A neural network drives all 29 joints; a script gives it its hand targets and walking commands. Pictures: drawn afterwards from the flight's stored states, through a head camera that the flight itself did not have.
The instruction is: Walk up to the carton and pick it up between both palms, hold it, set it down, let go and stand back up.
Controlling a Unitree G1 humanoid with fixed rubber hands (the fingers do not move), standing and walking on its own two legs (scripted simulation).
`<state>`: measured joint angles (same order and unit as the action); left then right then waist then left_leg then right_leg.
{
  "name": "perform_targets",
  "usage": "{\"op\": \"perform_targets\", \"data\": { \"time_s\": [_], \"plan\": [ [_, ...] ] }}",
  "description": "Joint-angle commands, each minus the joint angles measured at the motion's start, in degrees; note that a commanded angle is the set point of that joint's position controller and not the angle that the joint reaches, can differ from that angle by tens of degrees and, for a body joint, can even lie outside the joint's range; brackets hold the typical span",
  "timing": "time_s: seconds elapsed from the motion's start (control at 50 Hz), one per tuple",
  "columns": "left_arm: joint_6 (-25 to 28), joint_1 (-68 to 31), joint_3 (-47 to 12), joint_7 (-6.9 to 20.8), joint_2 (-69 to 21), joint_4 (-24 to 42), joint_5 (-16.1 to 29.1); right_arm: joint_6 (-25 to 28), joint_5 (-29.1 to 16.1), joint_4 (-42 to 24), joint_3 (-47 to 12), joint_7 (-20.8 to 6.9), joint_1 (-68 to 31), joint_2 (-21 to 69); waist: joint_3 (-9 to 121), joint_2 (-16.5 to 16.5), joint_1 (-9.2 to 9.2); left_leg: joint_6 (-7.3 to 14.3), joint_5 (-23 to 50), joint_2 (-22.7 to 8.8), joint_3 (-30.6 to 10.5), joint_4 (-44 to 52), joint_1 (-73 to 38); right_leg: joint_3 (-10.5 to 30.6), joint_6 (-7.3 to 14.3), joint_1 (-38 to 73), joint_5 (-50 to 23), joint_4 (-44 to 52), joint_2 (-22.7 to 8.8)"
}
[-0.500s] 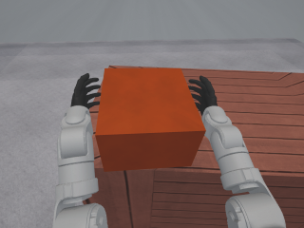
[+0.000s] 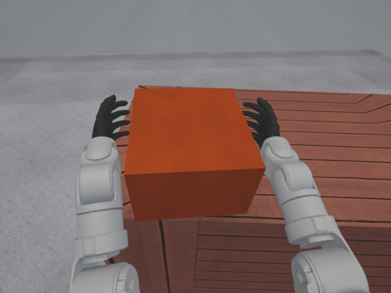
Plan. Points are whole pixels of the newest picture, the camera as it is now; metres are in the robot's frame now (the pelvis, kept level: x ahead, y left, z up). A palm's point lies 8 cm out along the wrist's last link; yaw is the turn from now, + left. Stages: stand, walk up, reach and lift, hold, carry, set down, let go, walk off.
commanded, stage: hold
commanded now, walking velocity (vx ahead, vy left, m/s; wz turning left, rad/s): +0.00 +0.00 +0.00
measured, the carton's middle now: (188, 148) +0.37 +0.01 +0.14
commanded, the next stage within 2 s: none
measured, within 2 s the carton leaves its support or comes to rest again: neither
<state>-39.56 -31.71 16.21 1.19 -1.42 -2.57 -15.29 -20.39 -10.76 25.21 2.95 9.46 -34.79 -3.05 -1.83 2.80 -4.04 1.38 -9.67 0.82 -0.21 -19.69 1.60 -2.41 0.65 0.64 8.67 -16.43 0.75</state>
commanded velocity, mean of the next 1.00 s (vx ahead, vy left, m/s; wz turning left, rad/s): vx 0.00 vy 0.00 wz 0.00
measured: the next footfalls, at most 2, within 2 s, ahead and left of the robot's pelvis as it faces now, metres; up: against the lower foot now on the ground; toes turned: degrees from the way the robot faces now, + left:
none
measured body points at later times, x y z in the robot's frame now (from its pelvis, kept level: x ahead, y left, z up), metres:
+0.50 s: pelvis +0.00 +0.00 +0.00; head -0.05 +0.02 +0.45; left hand +0.36 +0.16 +0.20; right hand +0.37 -0.16 +0.18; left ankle +0.02 +0.10 -0.75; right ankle +0.02 -0.11 -0.75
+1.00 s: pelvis +0.00 +0.00 +0.00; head -0.05 +0.02 +0.45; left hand +0.37 +0.16 +0.20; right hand +0.37 -0.15 +0.18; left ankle +0.02 +0.10 -0.75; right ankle +0.02 -0.11 -0.75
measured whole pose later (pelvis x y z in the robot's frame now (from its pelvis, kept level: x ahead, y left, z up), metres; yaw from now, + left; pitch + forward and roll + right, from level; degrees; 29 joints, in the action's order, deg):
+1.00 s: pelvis +0.00 +0.00 +0.00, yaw +0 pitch -9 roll -1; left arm -39.9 -32.0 16.5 1.4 -1.3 -2.9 -15.5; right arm -20.6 -10.7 25.7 3.0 9.5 -35.3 -2.9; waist -1.5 2.7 -4.2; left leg 1.4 -9.6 0.9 -0.3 -19.5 1.3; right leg -2.4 0.7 0.8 8.7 -16.5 0.8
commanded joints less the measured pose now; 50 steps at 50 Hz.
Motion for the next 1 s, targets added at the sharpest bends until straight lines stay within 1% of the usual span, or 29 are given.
{"op": "perform_targets", "data": {
  "time_s": [0.0, 0.08, 0.14, 0.2, 0.28, 0.4, 0.42, 0.46, 0.5, 0.64, 0.7, 0.76, 0.86, 0.9, 0.94, 0.98],
  "plan": [
    [1.99, -33.18, -30.84, 7.23, -29.59, 4.85, 8.44, 3.67, -4.45, -19.67, -23.71, -4.29, -42.24, 31.93, 21.19, -4.44, -0.79, -2.30, 13.90, 0.69, 0.08, 1.92, -7.04, -1.48, -2.31, 2.14, -10.77, 1.52, 2.24],
    [1.96, -33.32, -30.69, 7.47, -29.13, 5.45, 8.27, 3.56, -4.50, -20.16, -24.12, -4.21, -42.10, 32.40, 20.87, -4.08, -0.62, -1.94, 12.47, 1.02, 0.37, 2.14, -6.10, -1.42, -2.52, 2.76, -11.01, 1.39, 1.98],
    [2.01, -33.29, -30.99, 7.54, -29.25, 6.22, 8.48, 3.60, -4.63, -21.12, -24.45, -4.06, -42.07, 32.51, 21.57, -4.32, -0.66, -2.05, 13.60, 1.08, 0.32, 1.94, -6.40, -1.39, -2.54, 3.18, -12.18, 1.19, 2.02],
    [1.93, -32.84, -30.97, 7.60, -28.95, 6.17, 8.42, 3.48, -4.76, -21.55, -24.75, -3.91, -42.32, 32.53, 21.59, -4.24, -0.54, -1.95, 13.27, 1.18, 0.37, 1.90, -6.14, -1.24, -2.64, 3.43, -12.86, 1.13, 1.92],
    [1.73, -33.21, -29.86, 7.83, -28.24, 5.15, 7.79, 3.00, -4.25, -19.87, -24.23, -3.96, -41.67, 32.39, 19.91, -3.74, -0.42, -1.63, 10.85, 1.17, 0.49, 2.63, -5.18, -1.31, -2.64, 3.02, -11.07, 1.26, 1.83],
    [1.85, -33.95, -29.57, 8.01, -28.16, 4.68, 8.03, 3.02, -4.20, -19.97, -24.14, -3.96, -42.74, 33.00, 20.56, -3.18, -0.27, -1.20, 9.35, 1.29, 0.62, 2.97, -4.48, -1.16, -2.79, 3.22, -10.84, 1.32, 1.70],
    [1.86, -34.00, -29.64, 8.05, -28.41, 4.62, 8.02, 2.98, -4.16, -19.59, -23.96, -3.99, -42.55, 32.99, 20.48, -3.50, -0.47, -1.24, 9.40, 1.24, 0.54, 2.99, -4.54, -1.22, -2.73, 3.07, -10.63, 1.31, 1.70],
    [2.05, -34.73, -29.75, 7.95, -28.48, 4.99, 8.21, 3.21, -4.21, -20.34, -24.31, -4.04, -43.35, 33.52, 21.44, -3.45, -0.10, -1.15, 9.44, 1.29, 0.66, 2.90, -4.34, -1.13, -2.76, 3.30, -10.61, 1.15, 1.69],
    [2.06, -34.79, -29.68, 7.94, -28.61, 4.21, 8.12, 3.12, -3.90, -19.31, -23.78, -4.07, -43.11, 33.38, 20.86, -3.68, -0.43, -1.20, 8.93, 1.26, 0.56, 3.05, -4.25, -1.21, -2.71, 3.05, -10.12, 1.27, 1.60],
    [2.00, -35.45, -29.33, 7.87, -28.95, 2.93, 7.80, 3.20, -3.47, -17.60, -22.73, -4.39, -43.78, 33.12, 20.15, -4.01, -0.49, -1.18, 7.47, 1.04, 0.62, 3.46, -4.12, -1.30, -2.50, 2.00, -7.41, 1.67, 1.67],
    [2.03, -35.42, -29.79, 7.75, -29.67, 3.37, 8.03, 3.40, -3.80, -17.44, -22.66, -4.47, -43.70, 33.00, 21.13, -4.36, -0.76, -1.46, 8.84, 0.93, 0.49, 3.22, -4.79, -1.49, -2.37, 2.33, -8.21, 1.49, 1.87],
    [2.06, -35.35, -30.07, 7.61, -29.75, 3.17, 8.14, 3.60, -4.02, -18.07, -23.03, -4.49, -44.30, 32.95, 21.29, -4.54, -0.65, -1.63, 9.83, 0.97, 0.44, 2.90, -5.30, -1.46, -2.35, 2.20, -8.56, 1.55, 1.96],
    [2.14, -35.13, -30.26, 7.44, -29.79, 3.94, 8.36, 3.61, -4.27, -18.30, -23.24, -4.47, -43.83, 32.89, 21.75, -4.23, -0.65, -1.80, 11.39, 0.85, 0.36, 2.65, -5.92, -1.51, -2.34, 2.24, -9.43, 1.49, 2.19],
    [1.99, -34.76, -30.21, 7.40, -29.73, 3.89, 8.25, 3.52, -4.19, -18.18, -23.12, -4.50, -43.54, 32.60, 20.93, -4.31, -0.76, -1.93, 11.66, 0.72, 0.22, 2.70, -6.11, -1.51, -2.30, 1.92, -9.26, 1.53, 2.16],
    [1.91, -34.52, -29.86, 7.42, -29.49, 3.97, 7.87, 3.52, -4.45, -18.12, -23.40, -4.57, -43.42, 32.59, 20.80, -4.34, -0.34, -1.80, 11.49, 0.80, 0.38, 2.71, -6.02, -1.47, -2.30, 2.06, -8.96, 1.62, 2.17],
    [1.74, -34.50, -29.93, 7.37, -29.58, 3.83, 7.87, 3.48, -4.42, -17.94, -23.18, -4.59, -43.30, 32.33, 20.21, -4.57, -0.47, -1.92, 11.37, 0.69, 0.31, 2.79, -6.01, -1.43, -2.20, 1.85, -8.52, 1.68, 2.20]
  ]
}}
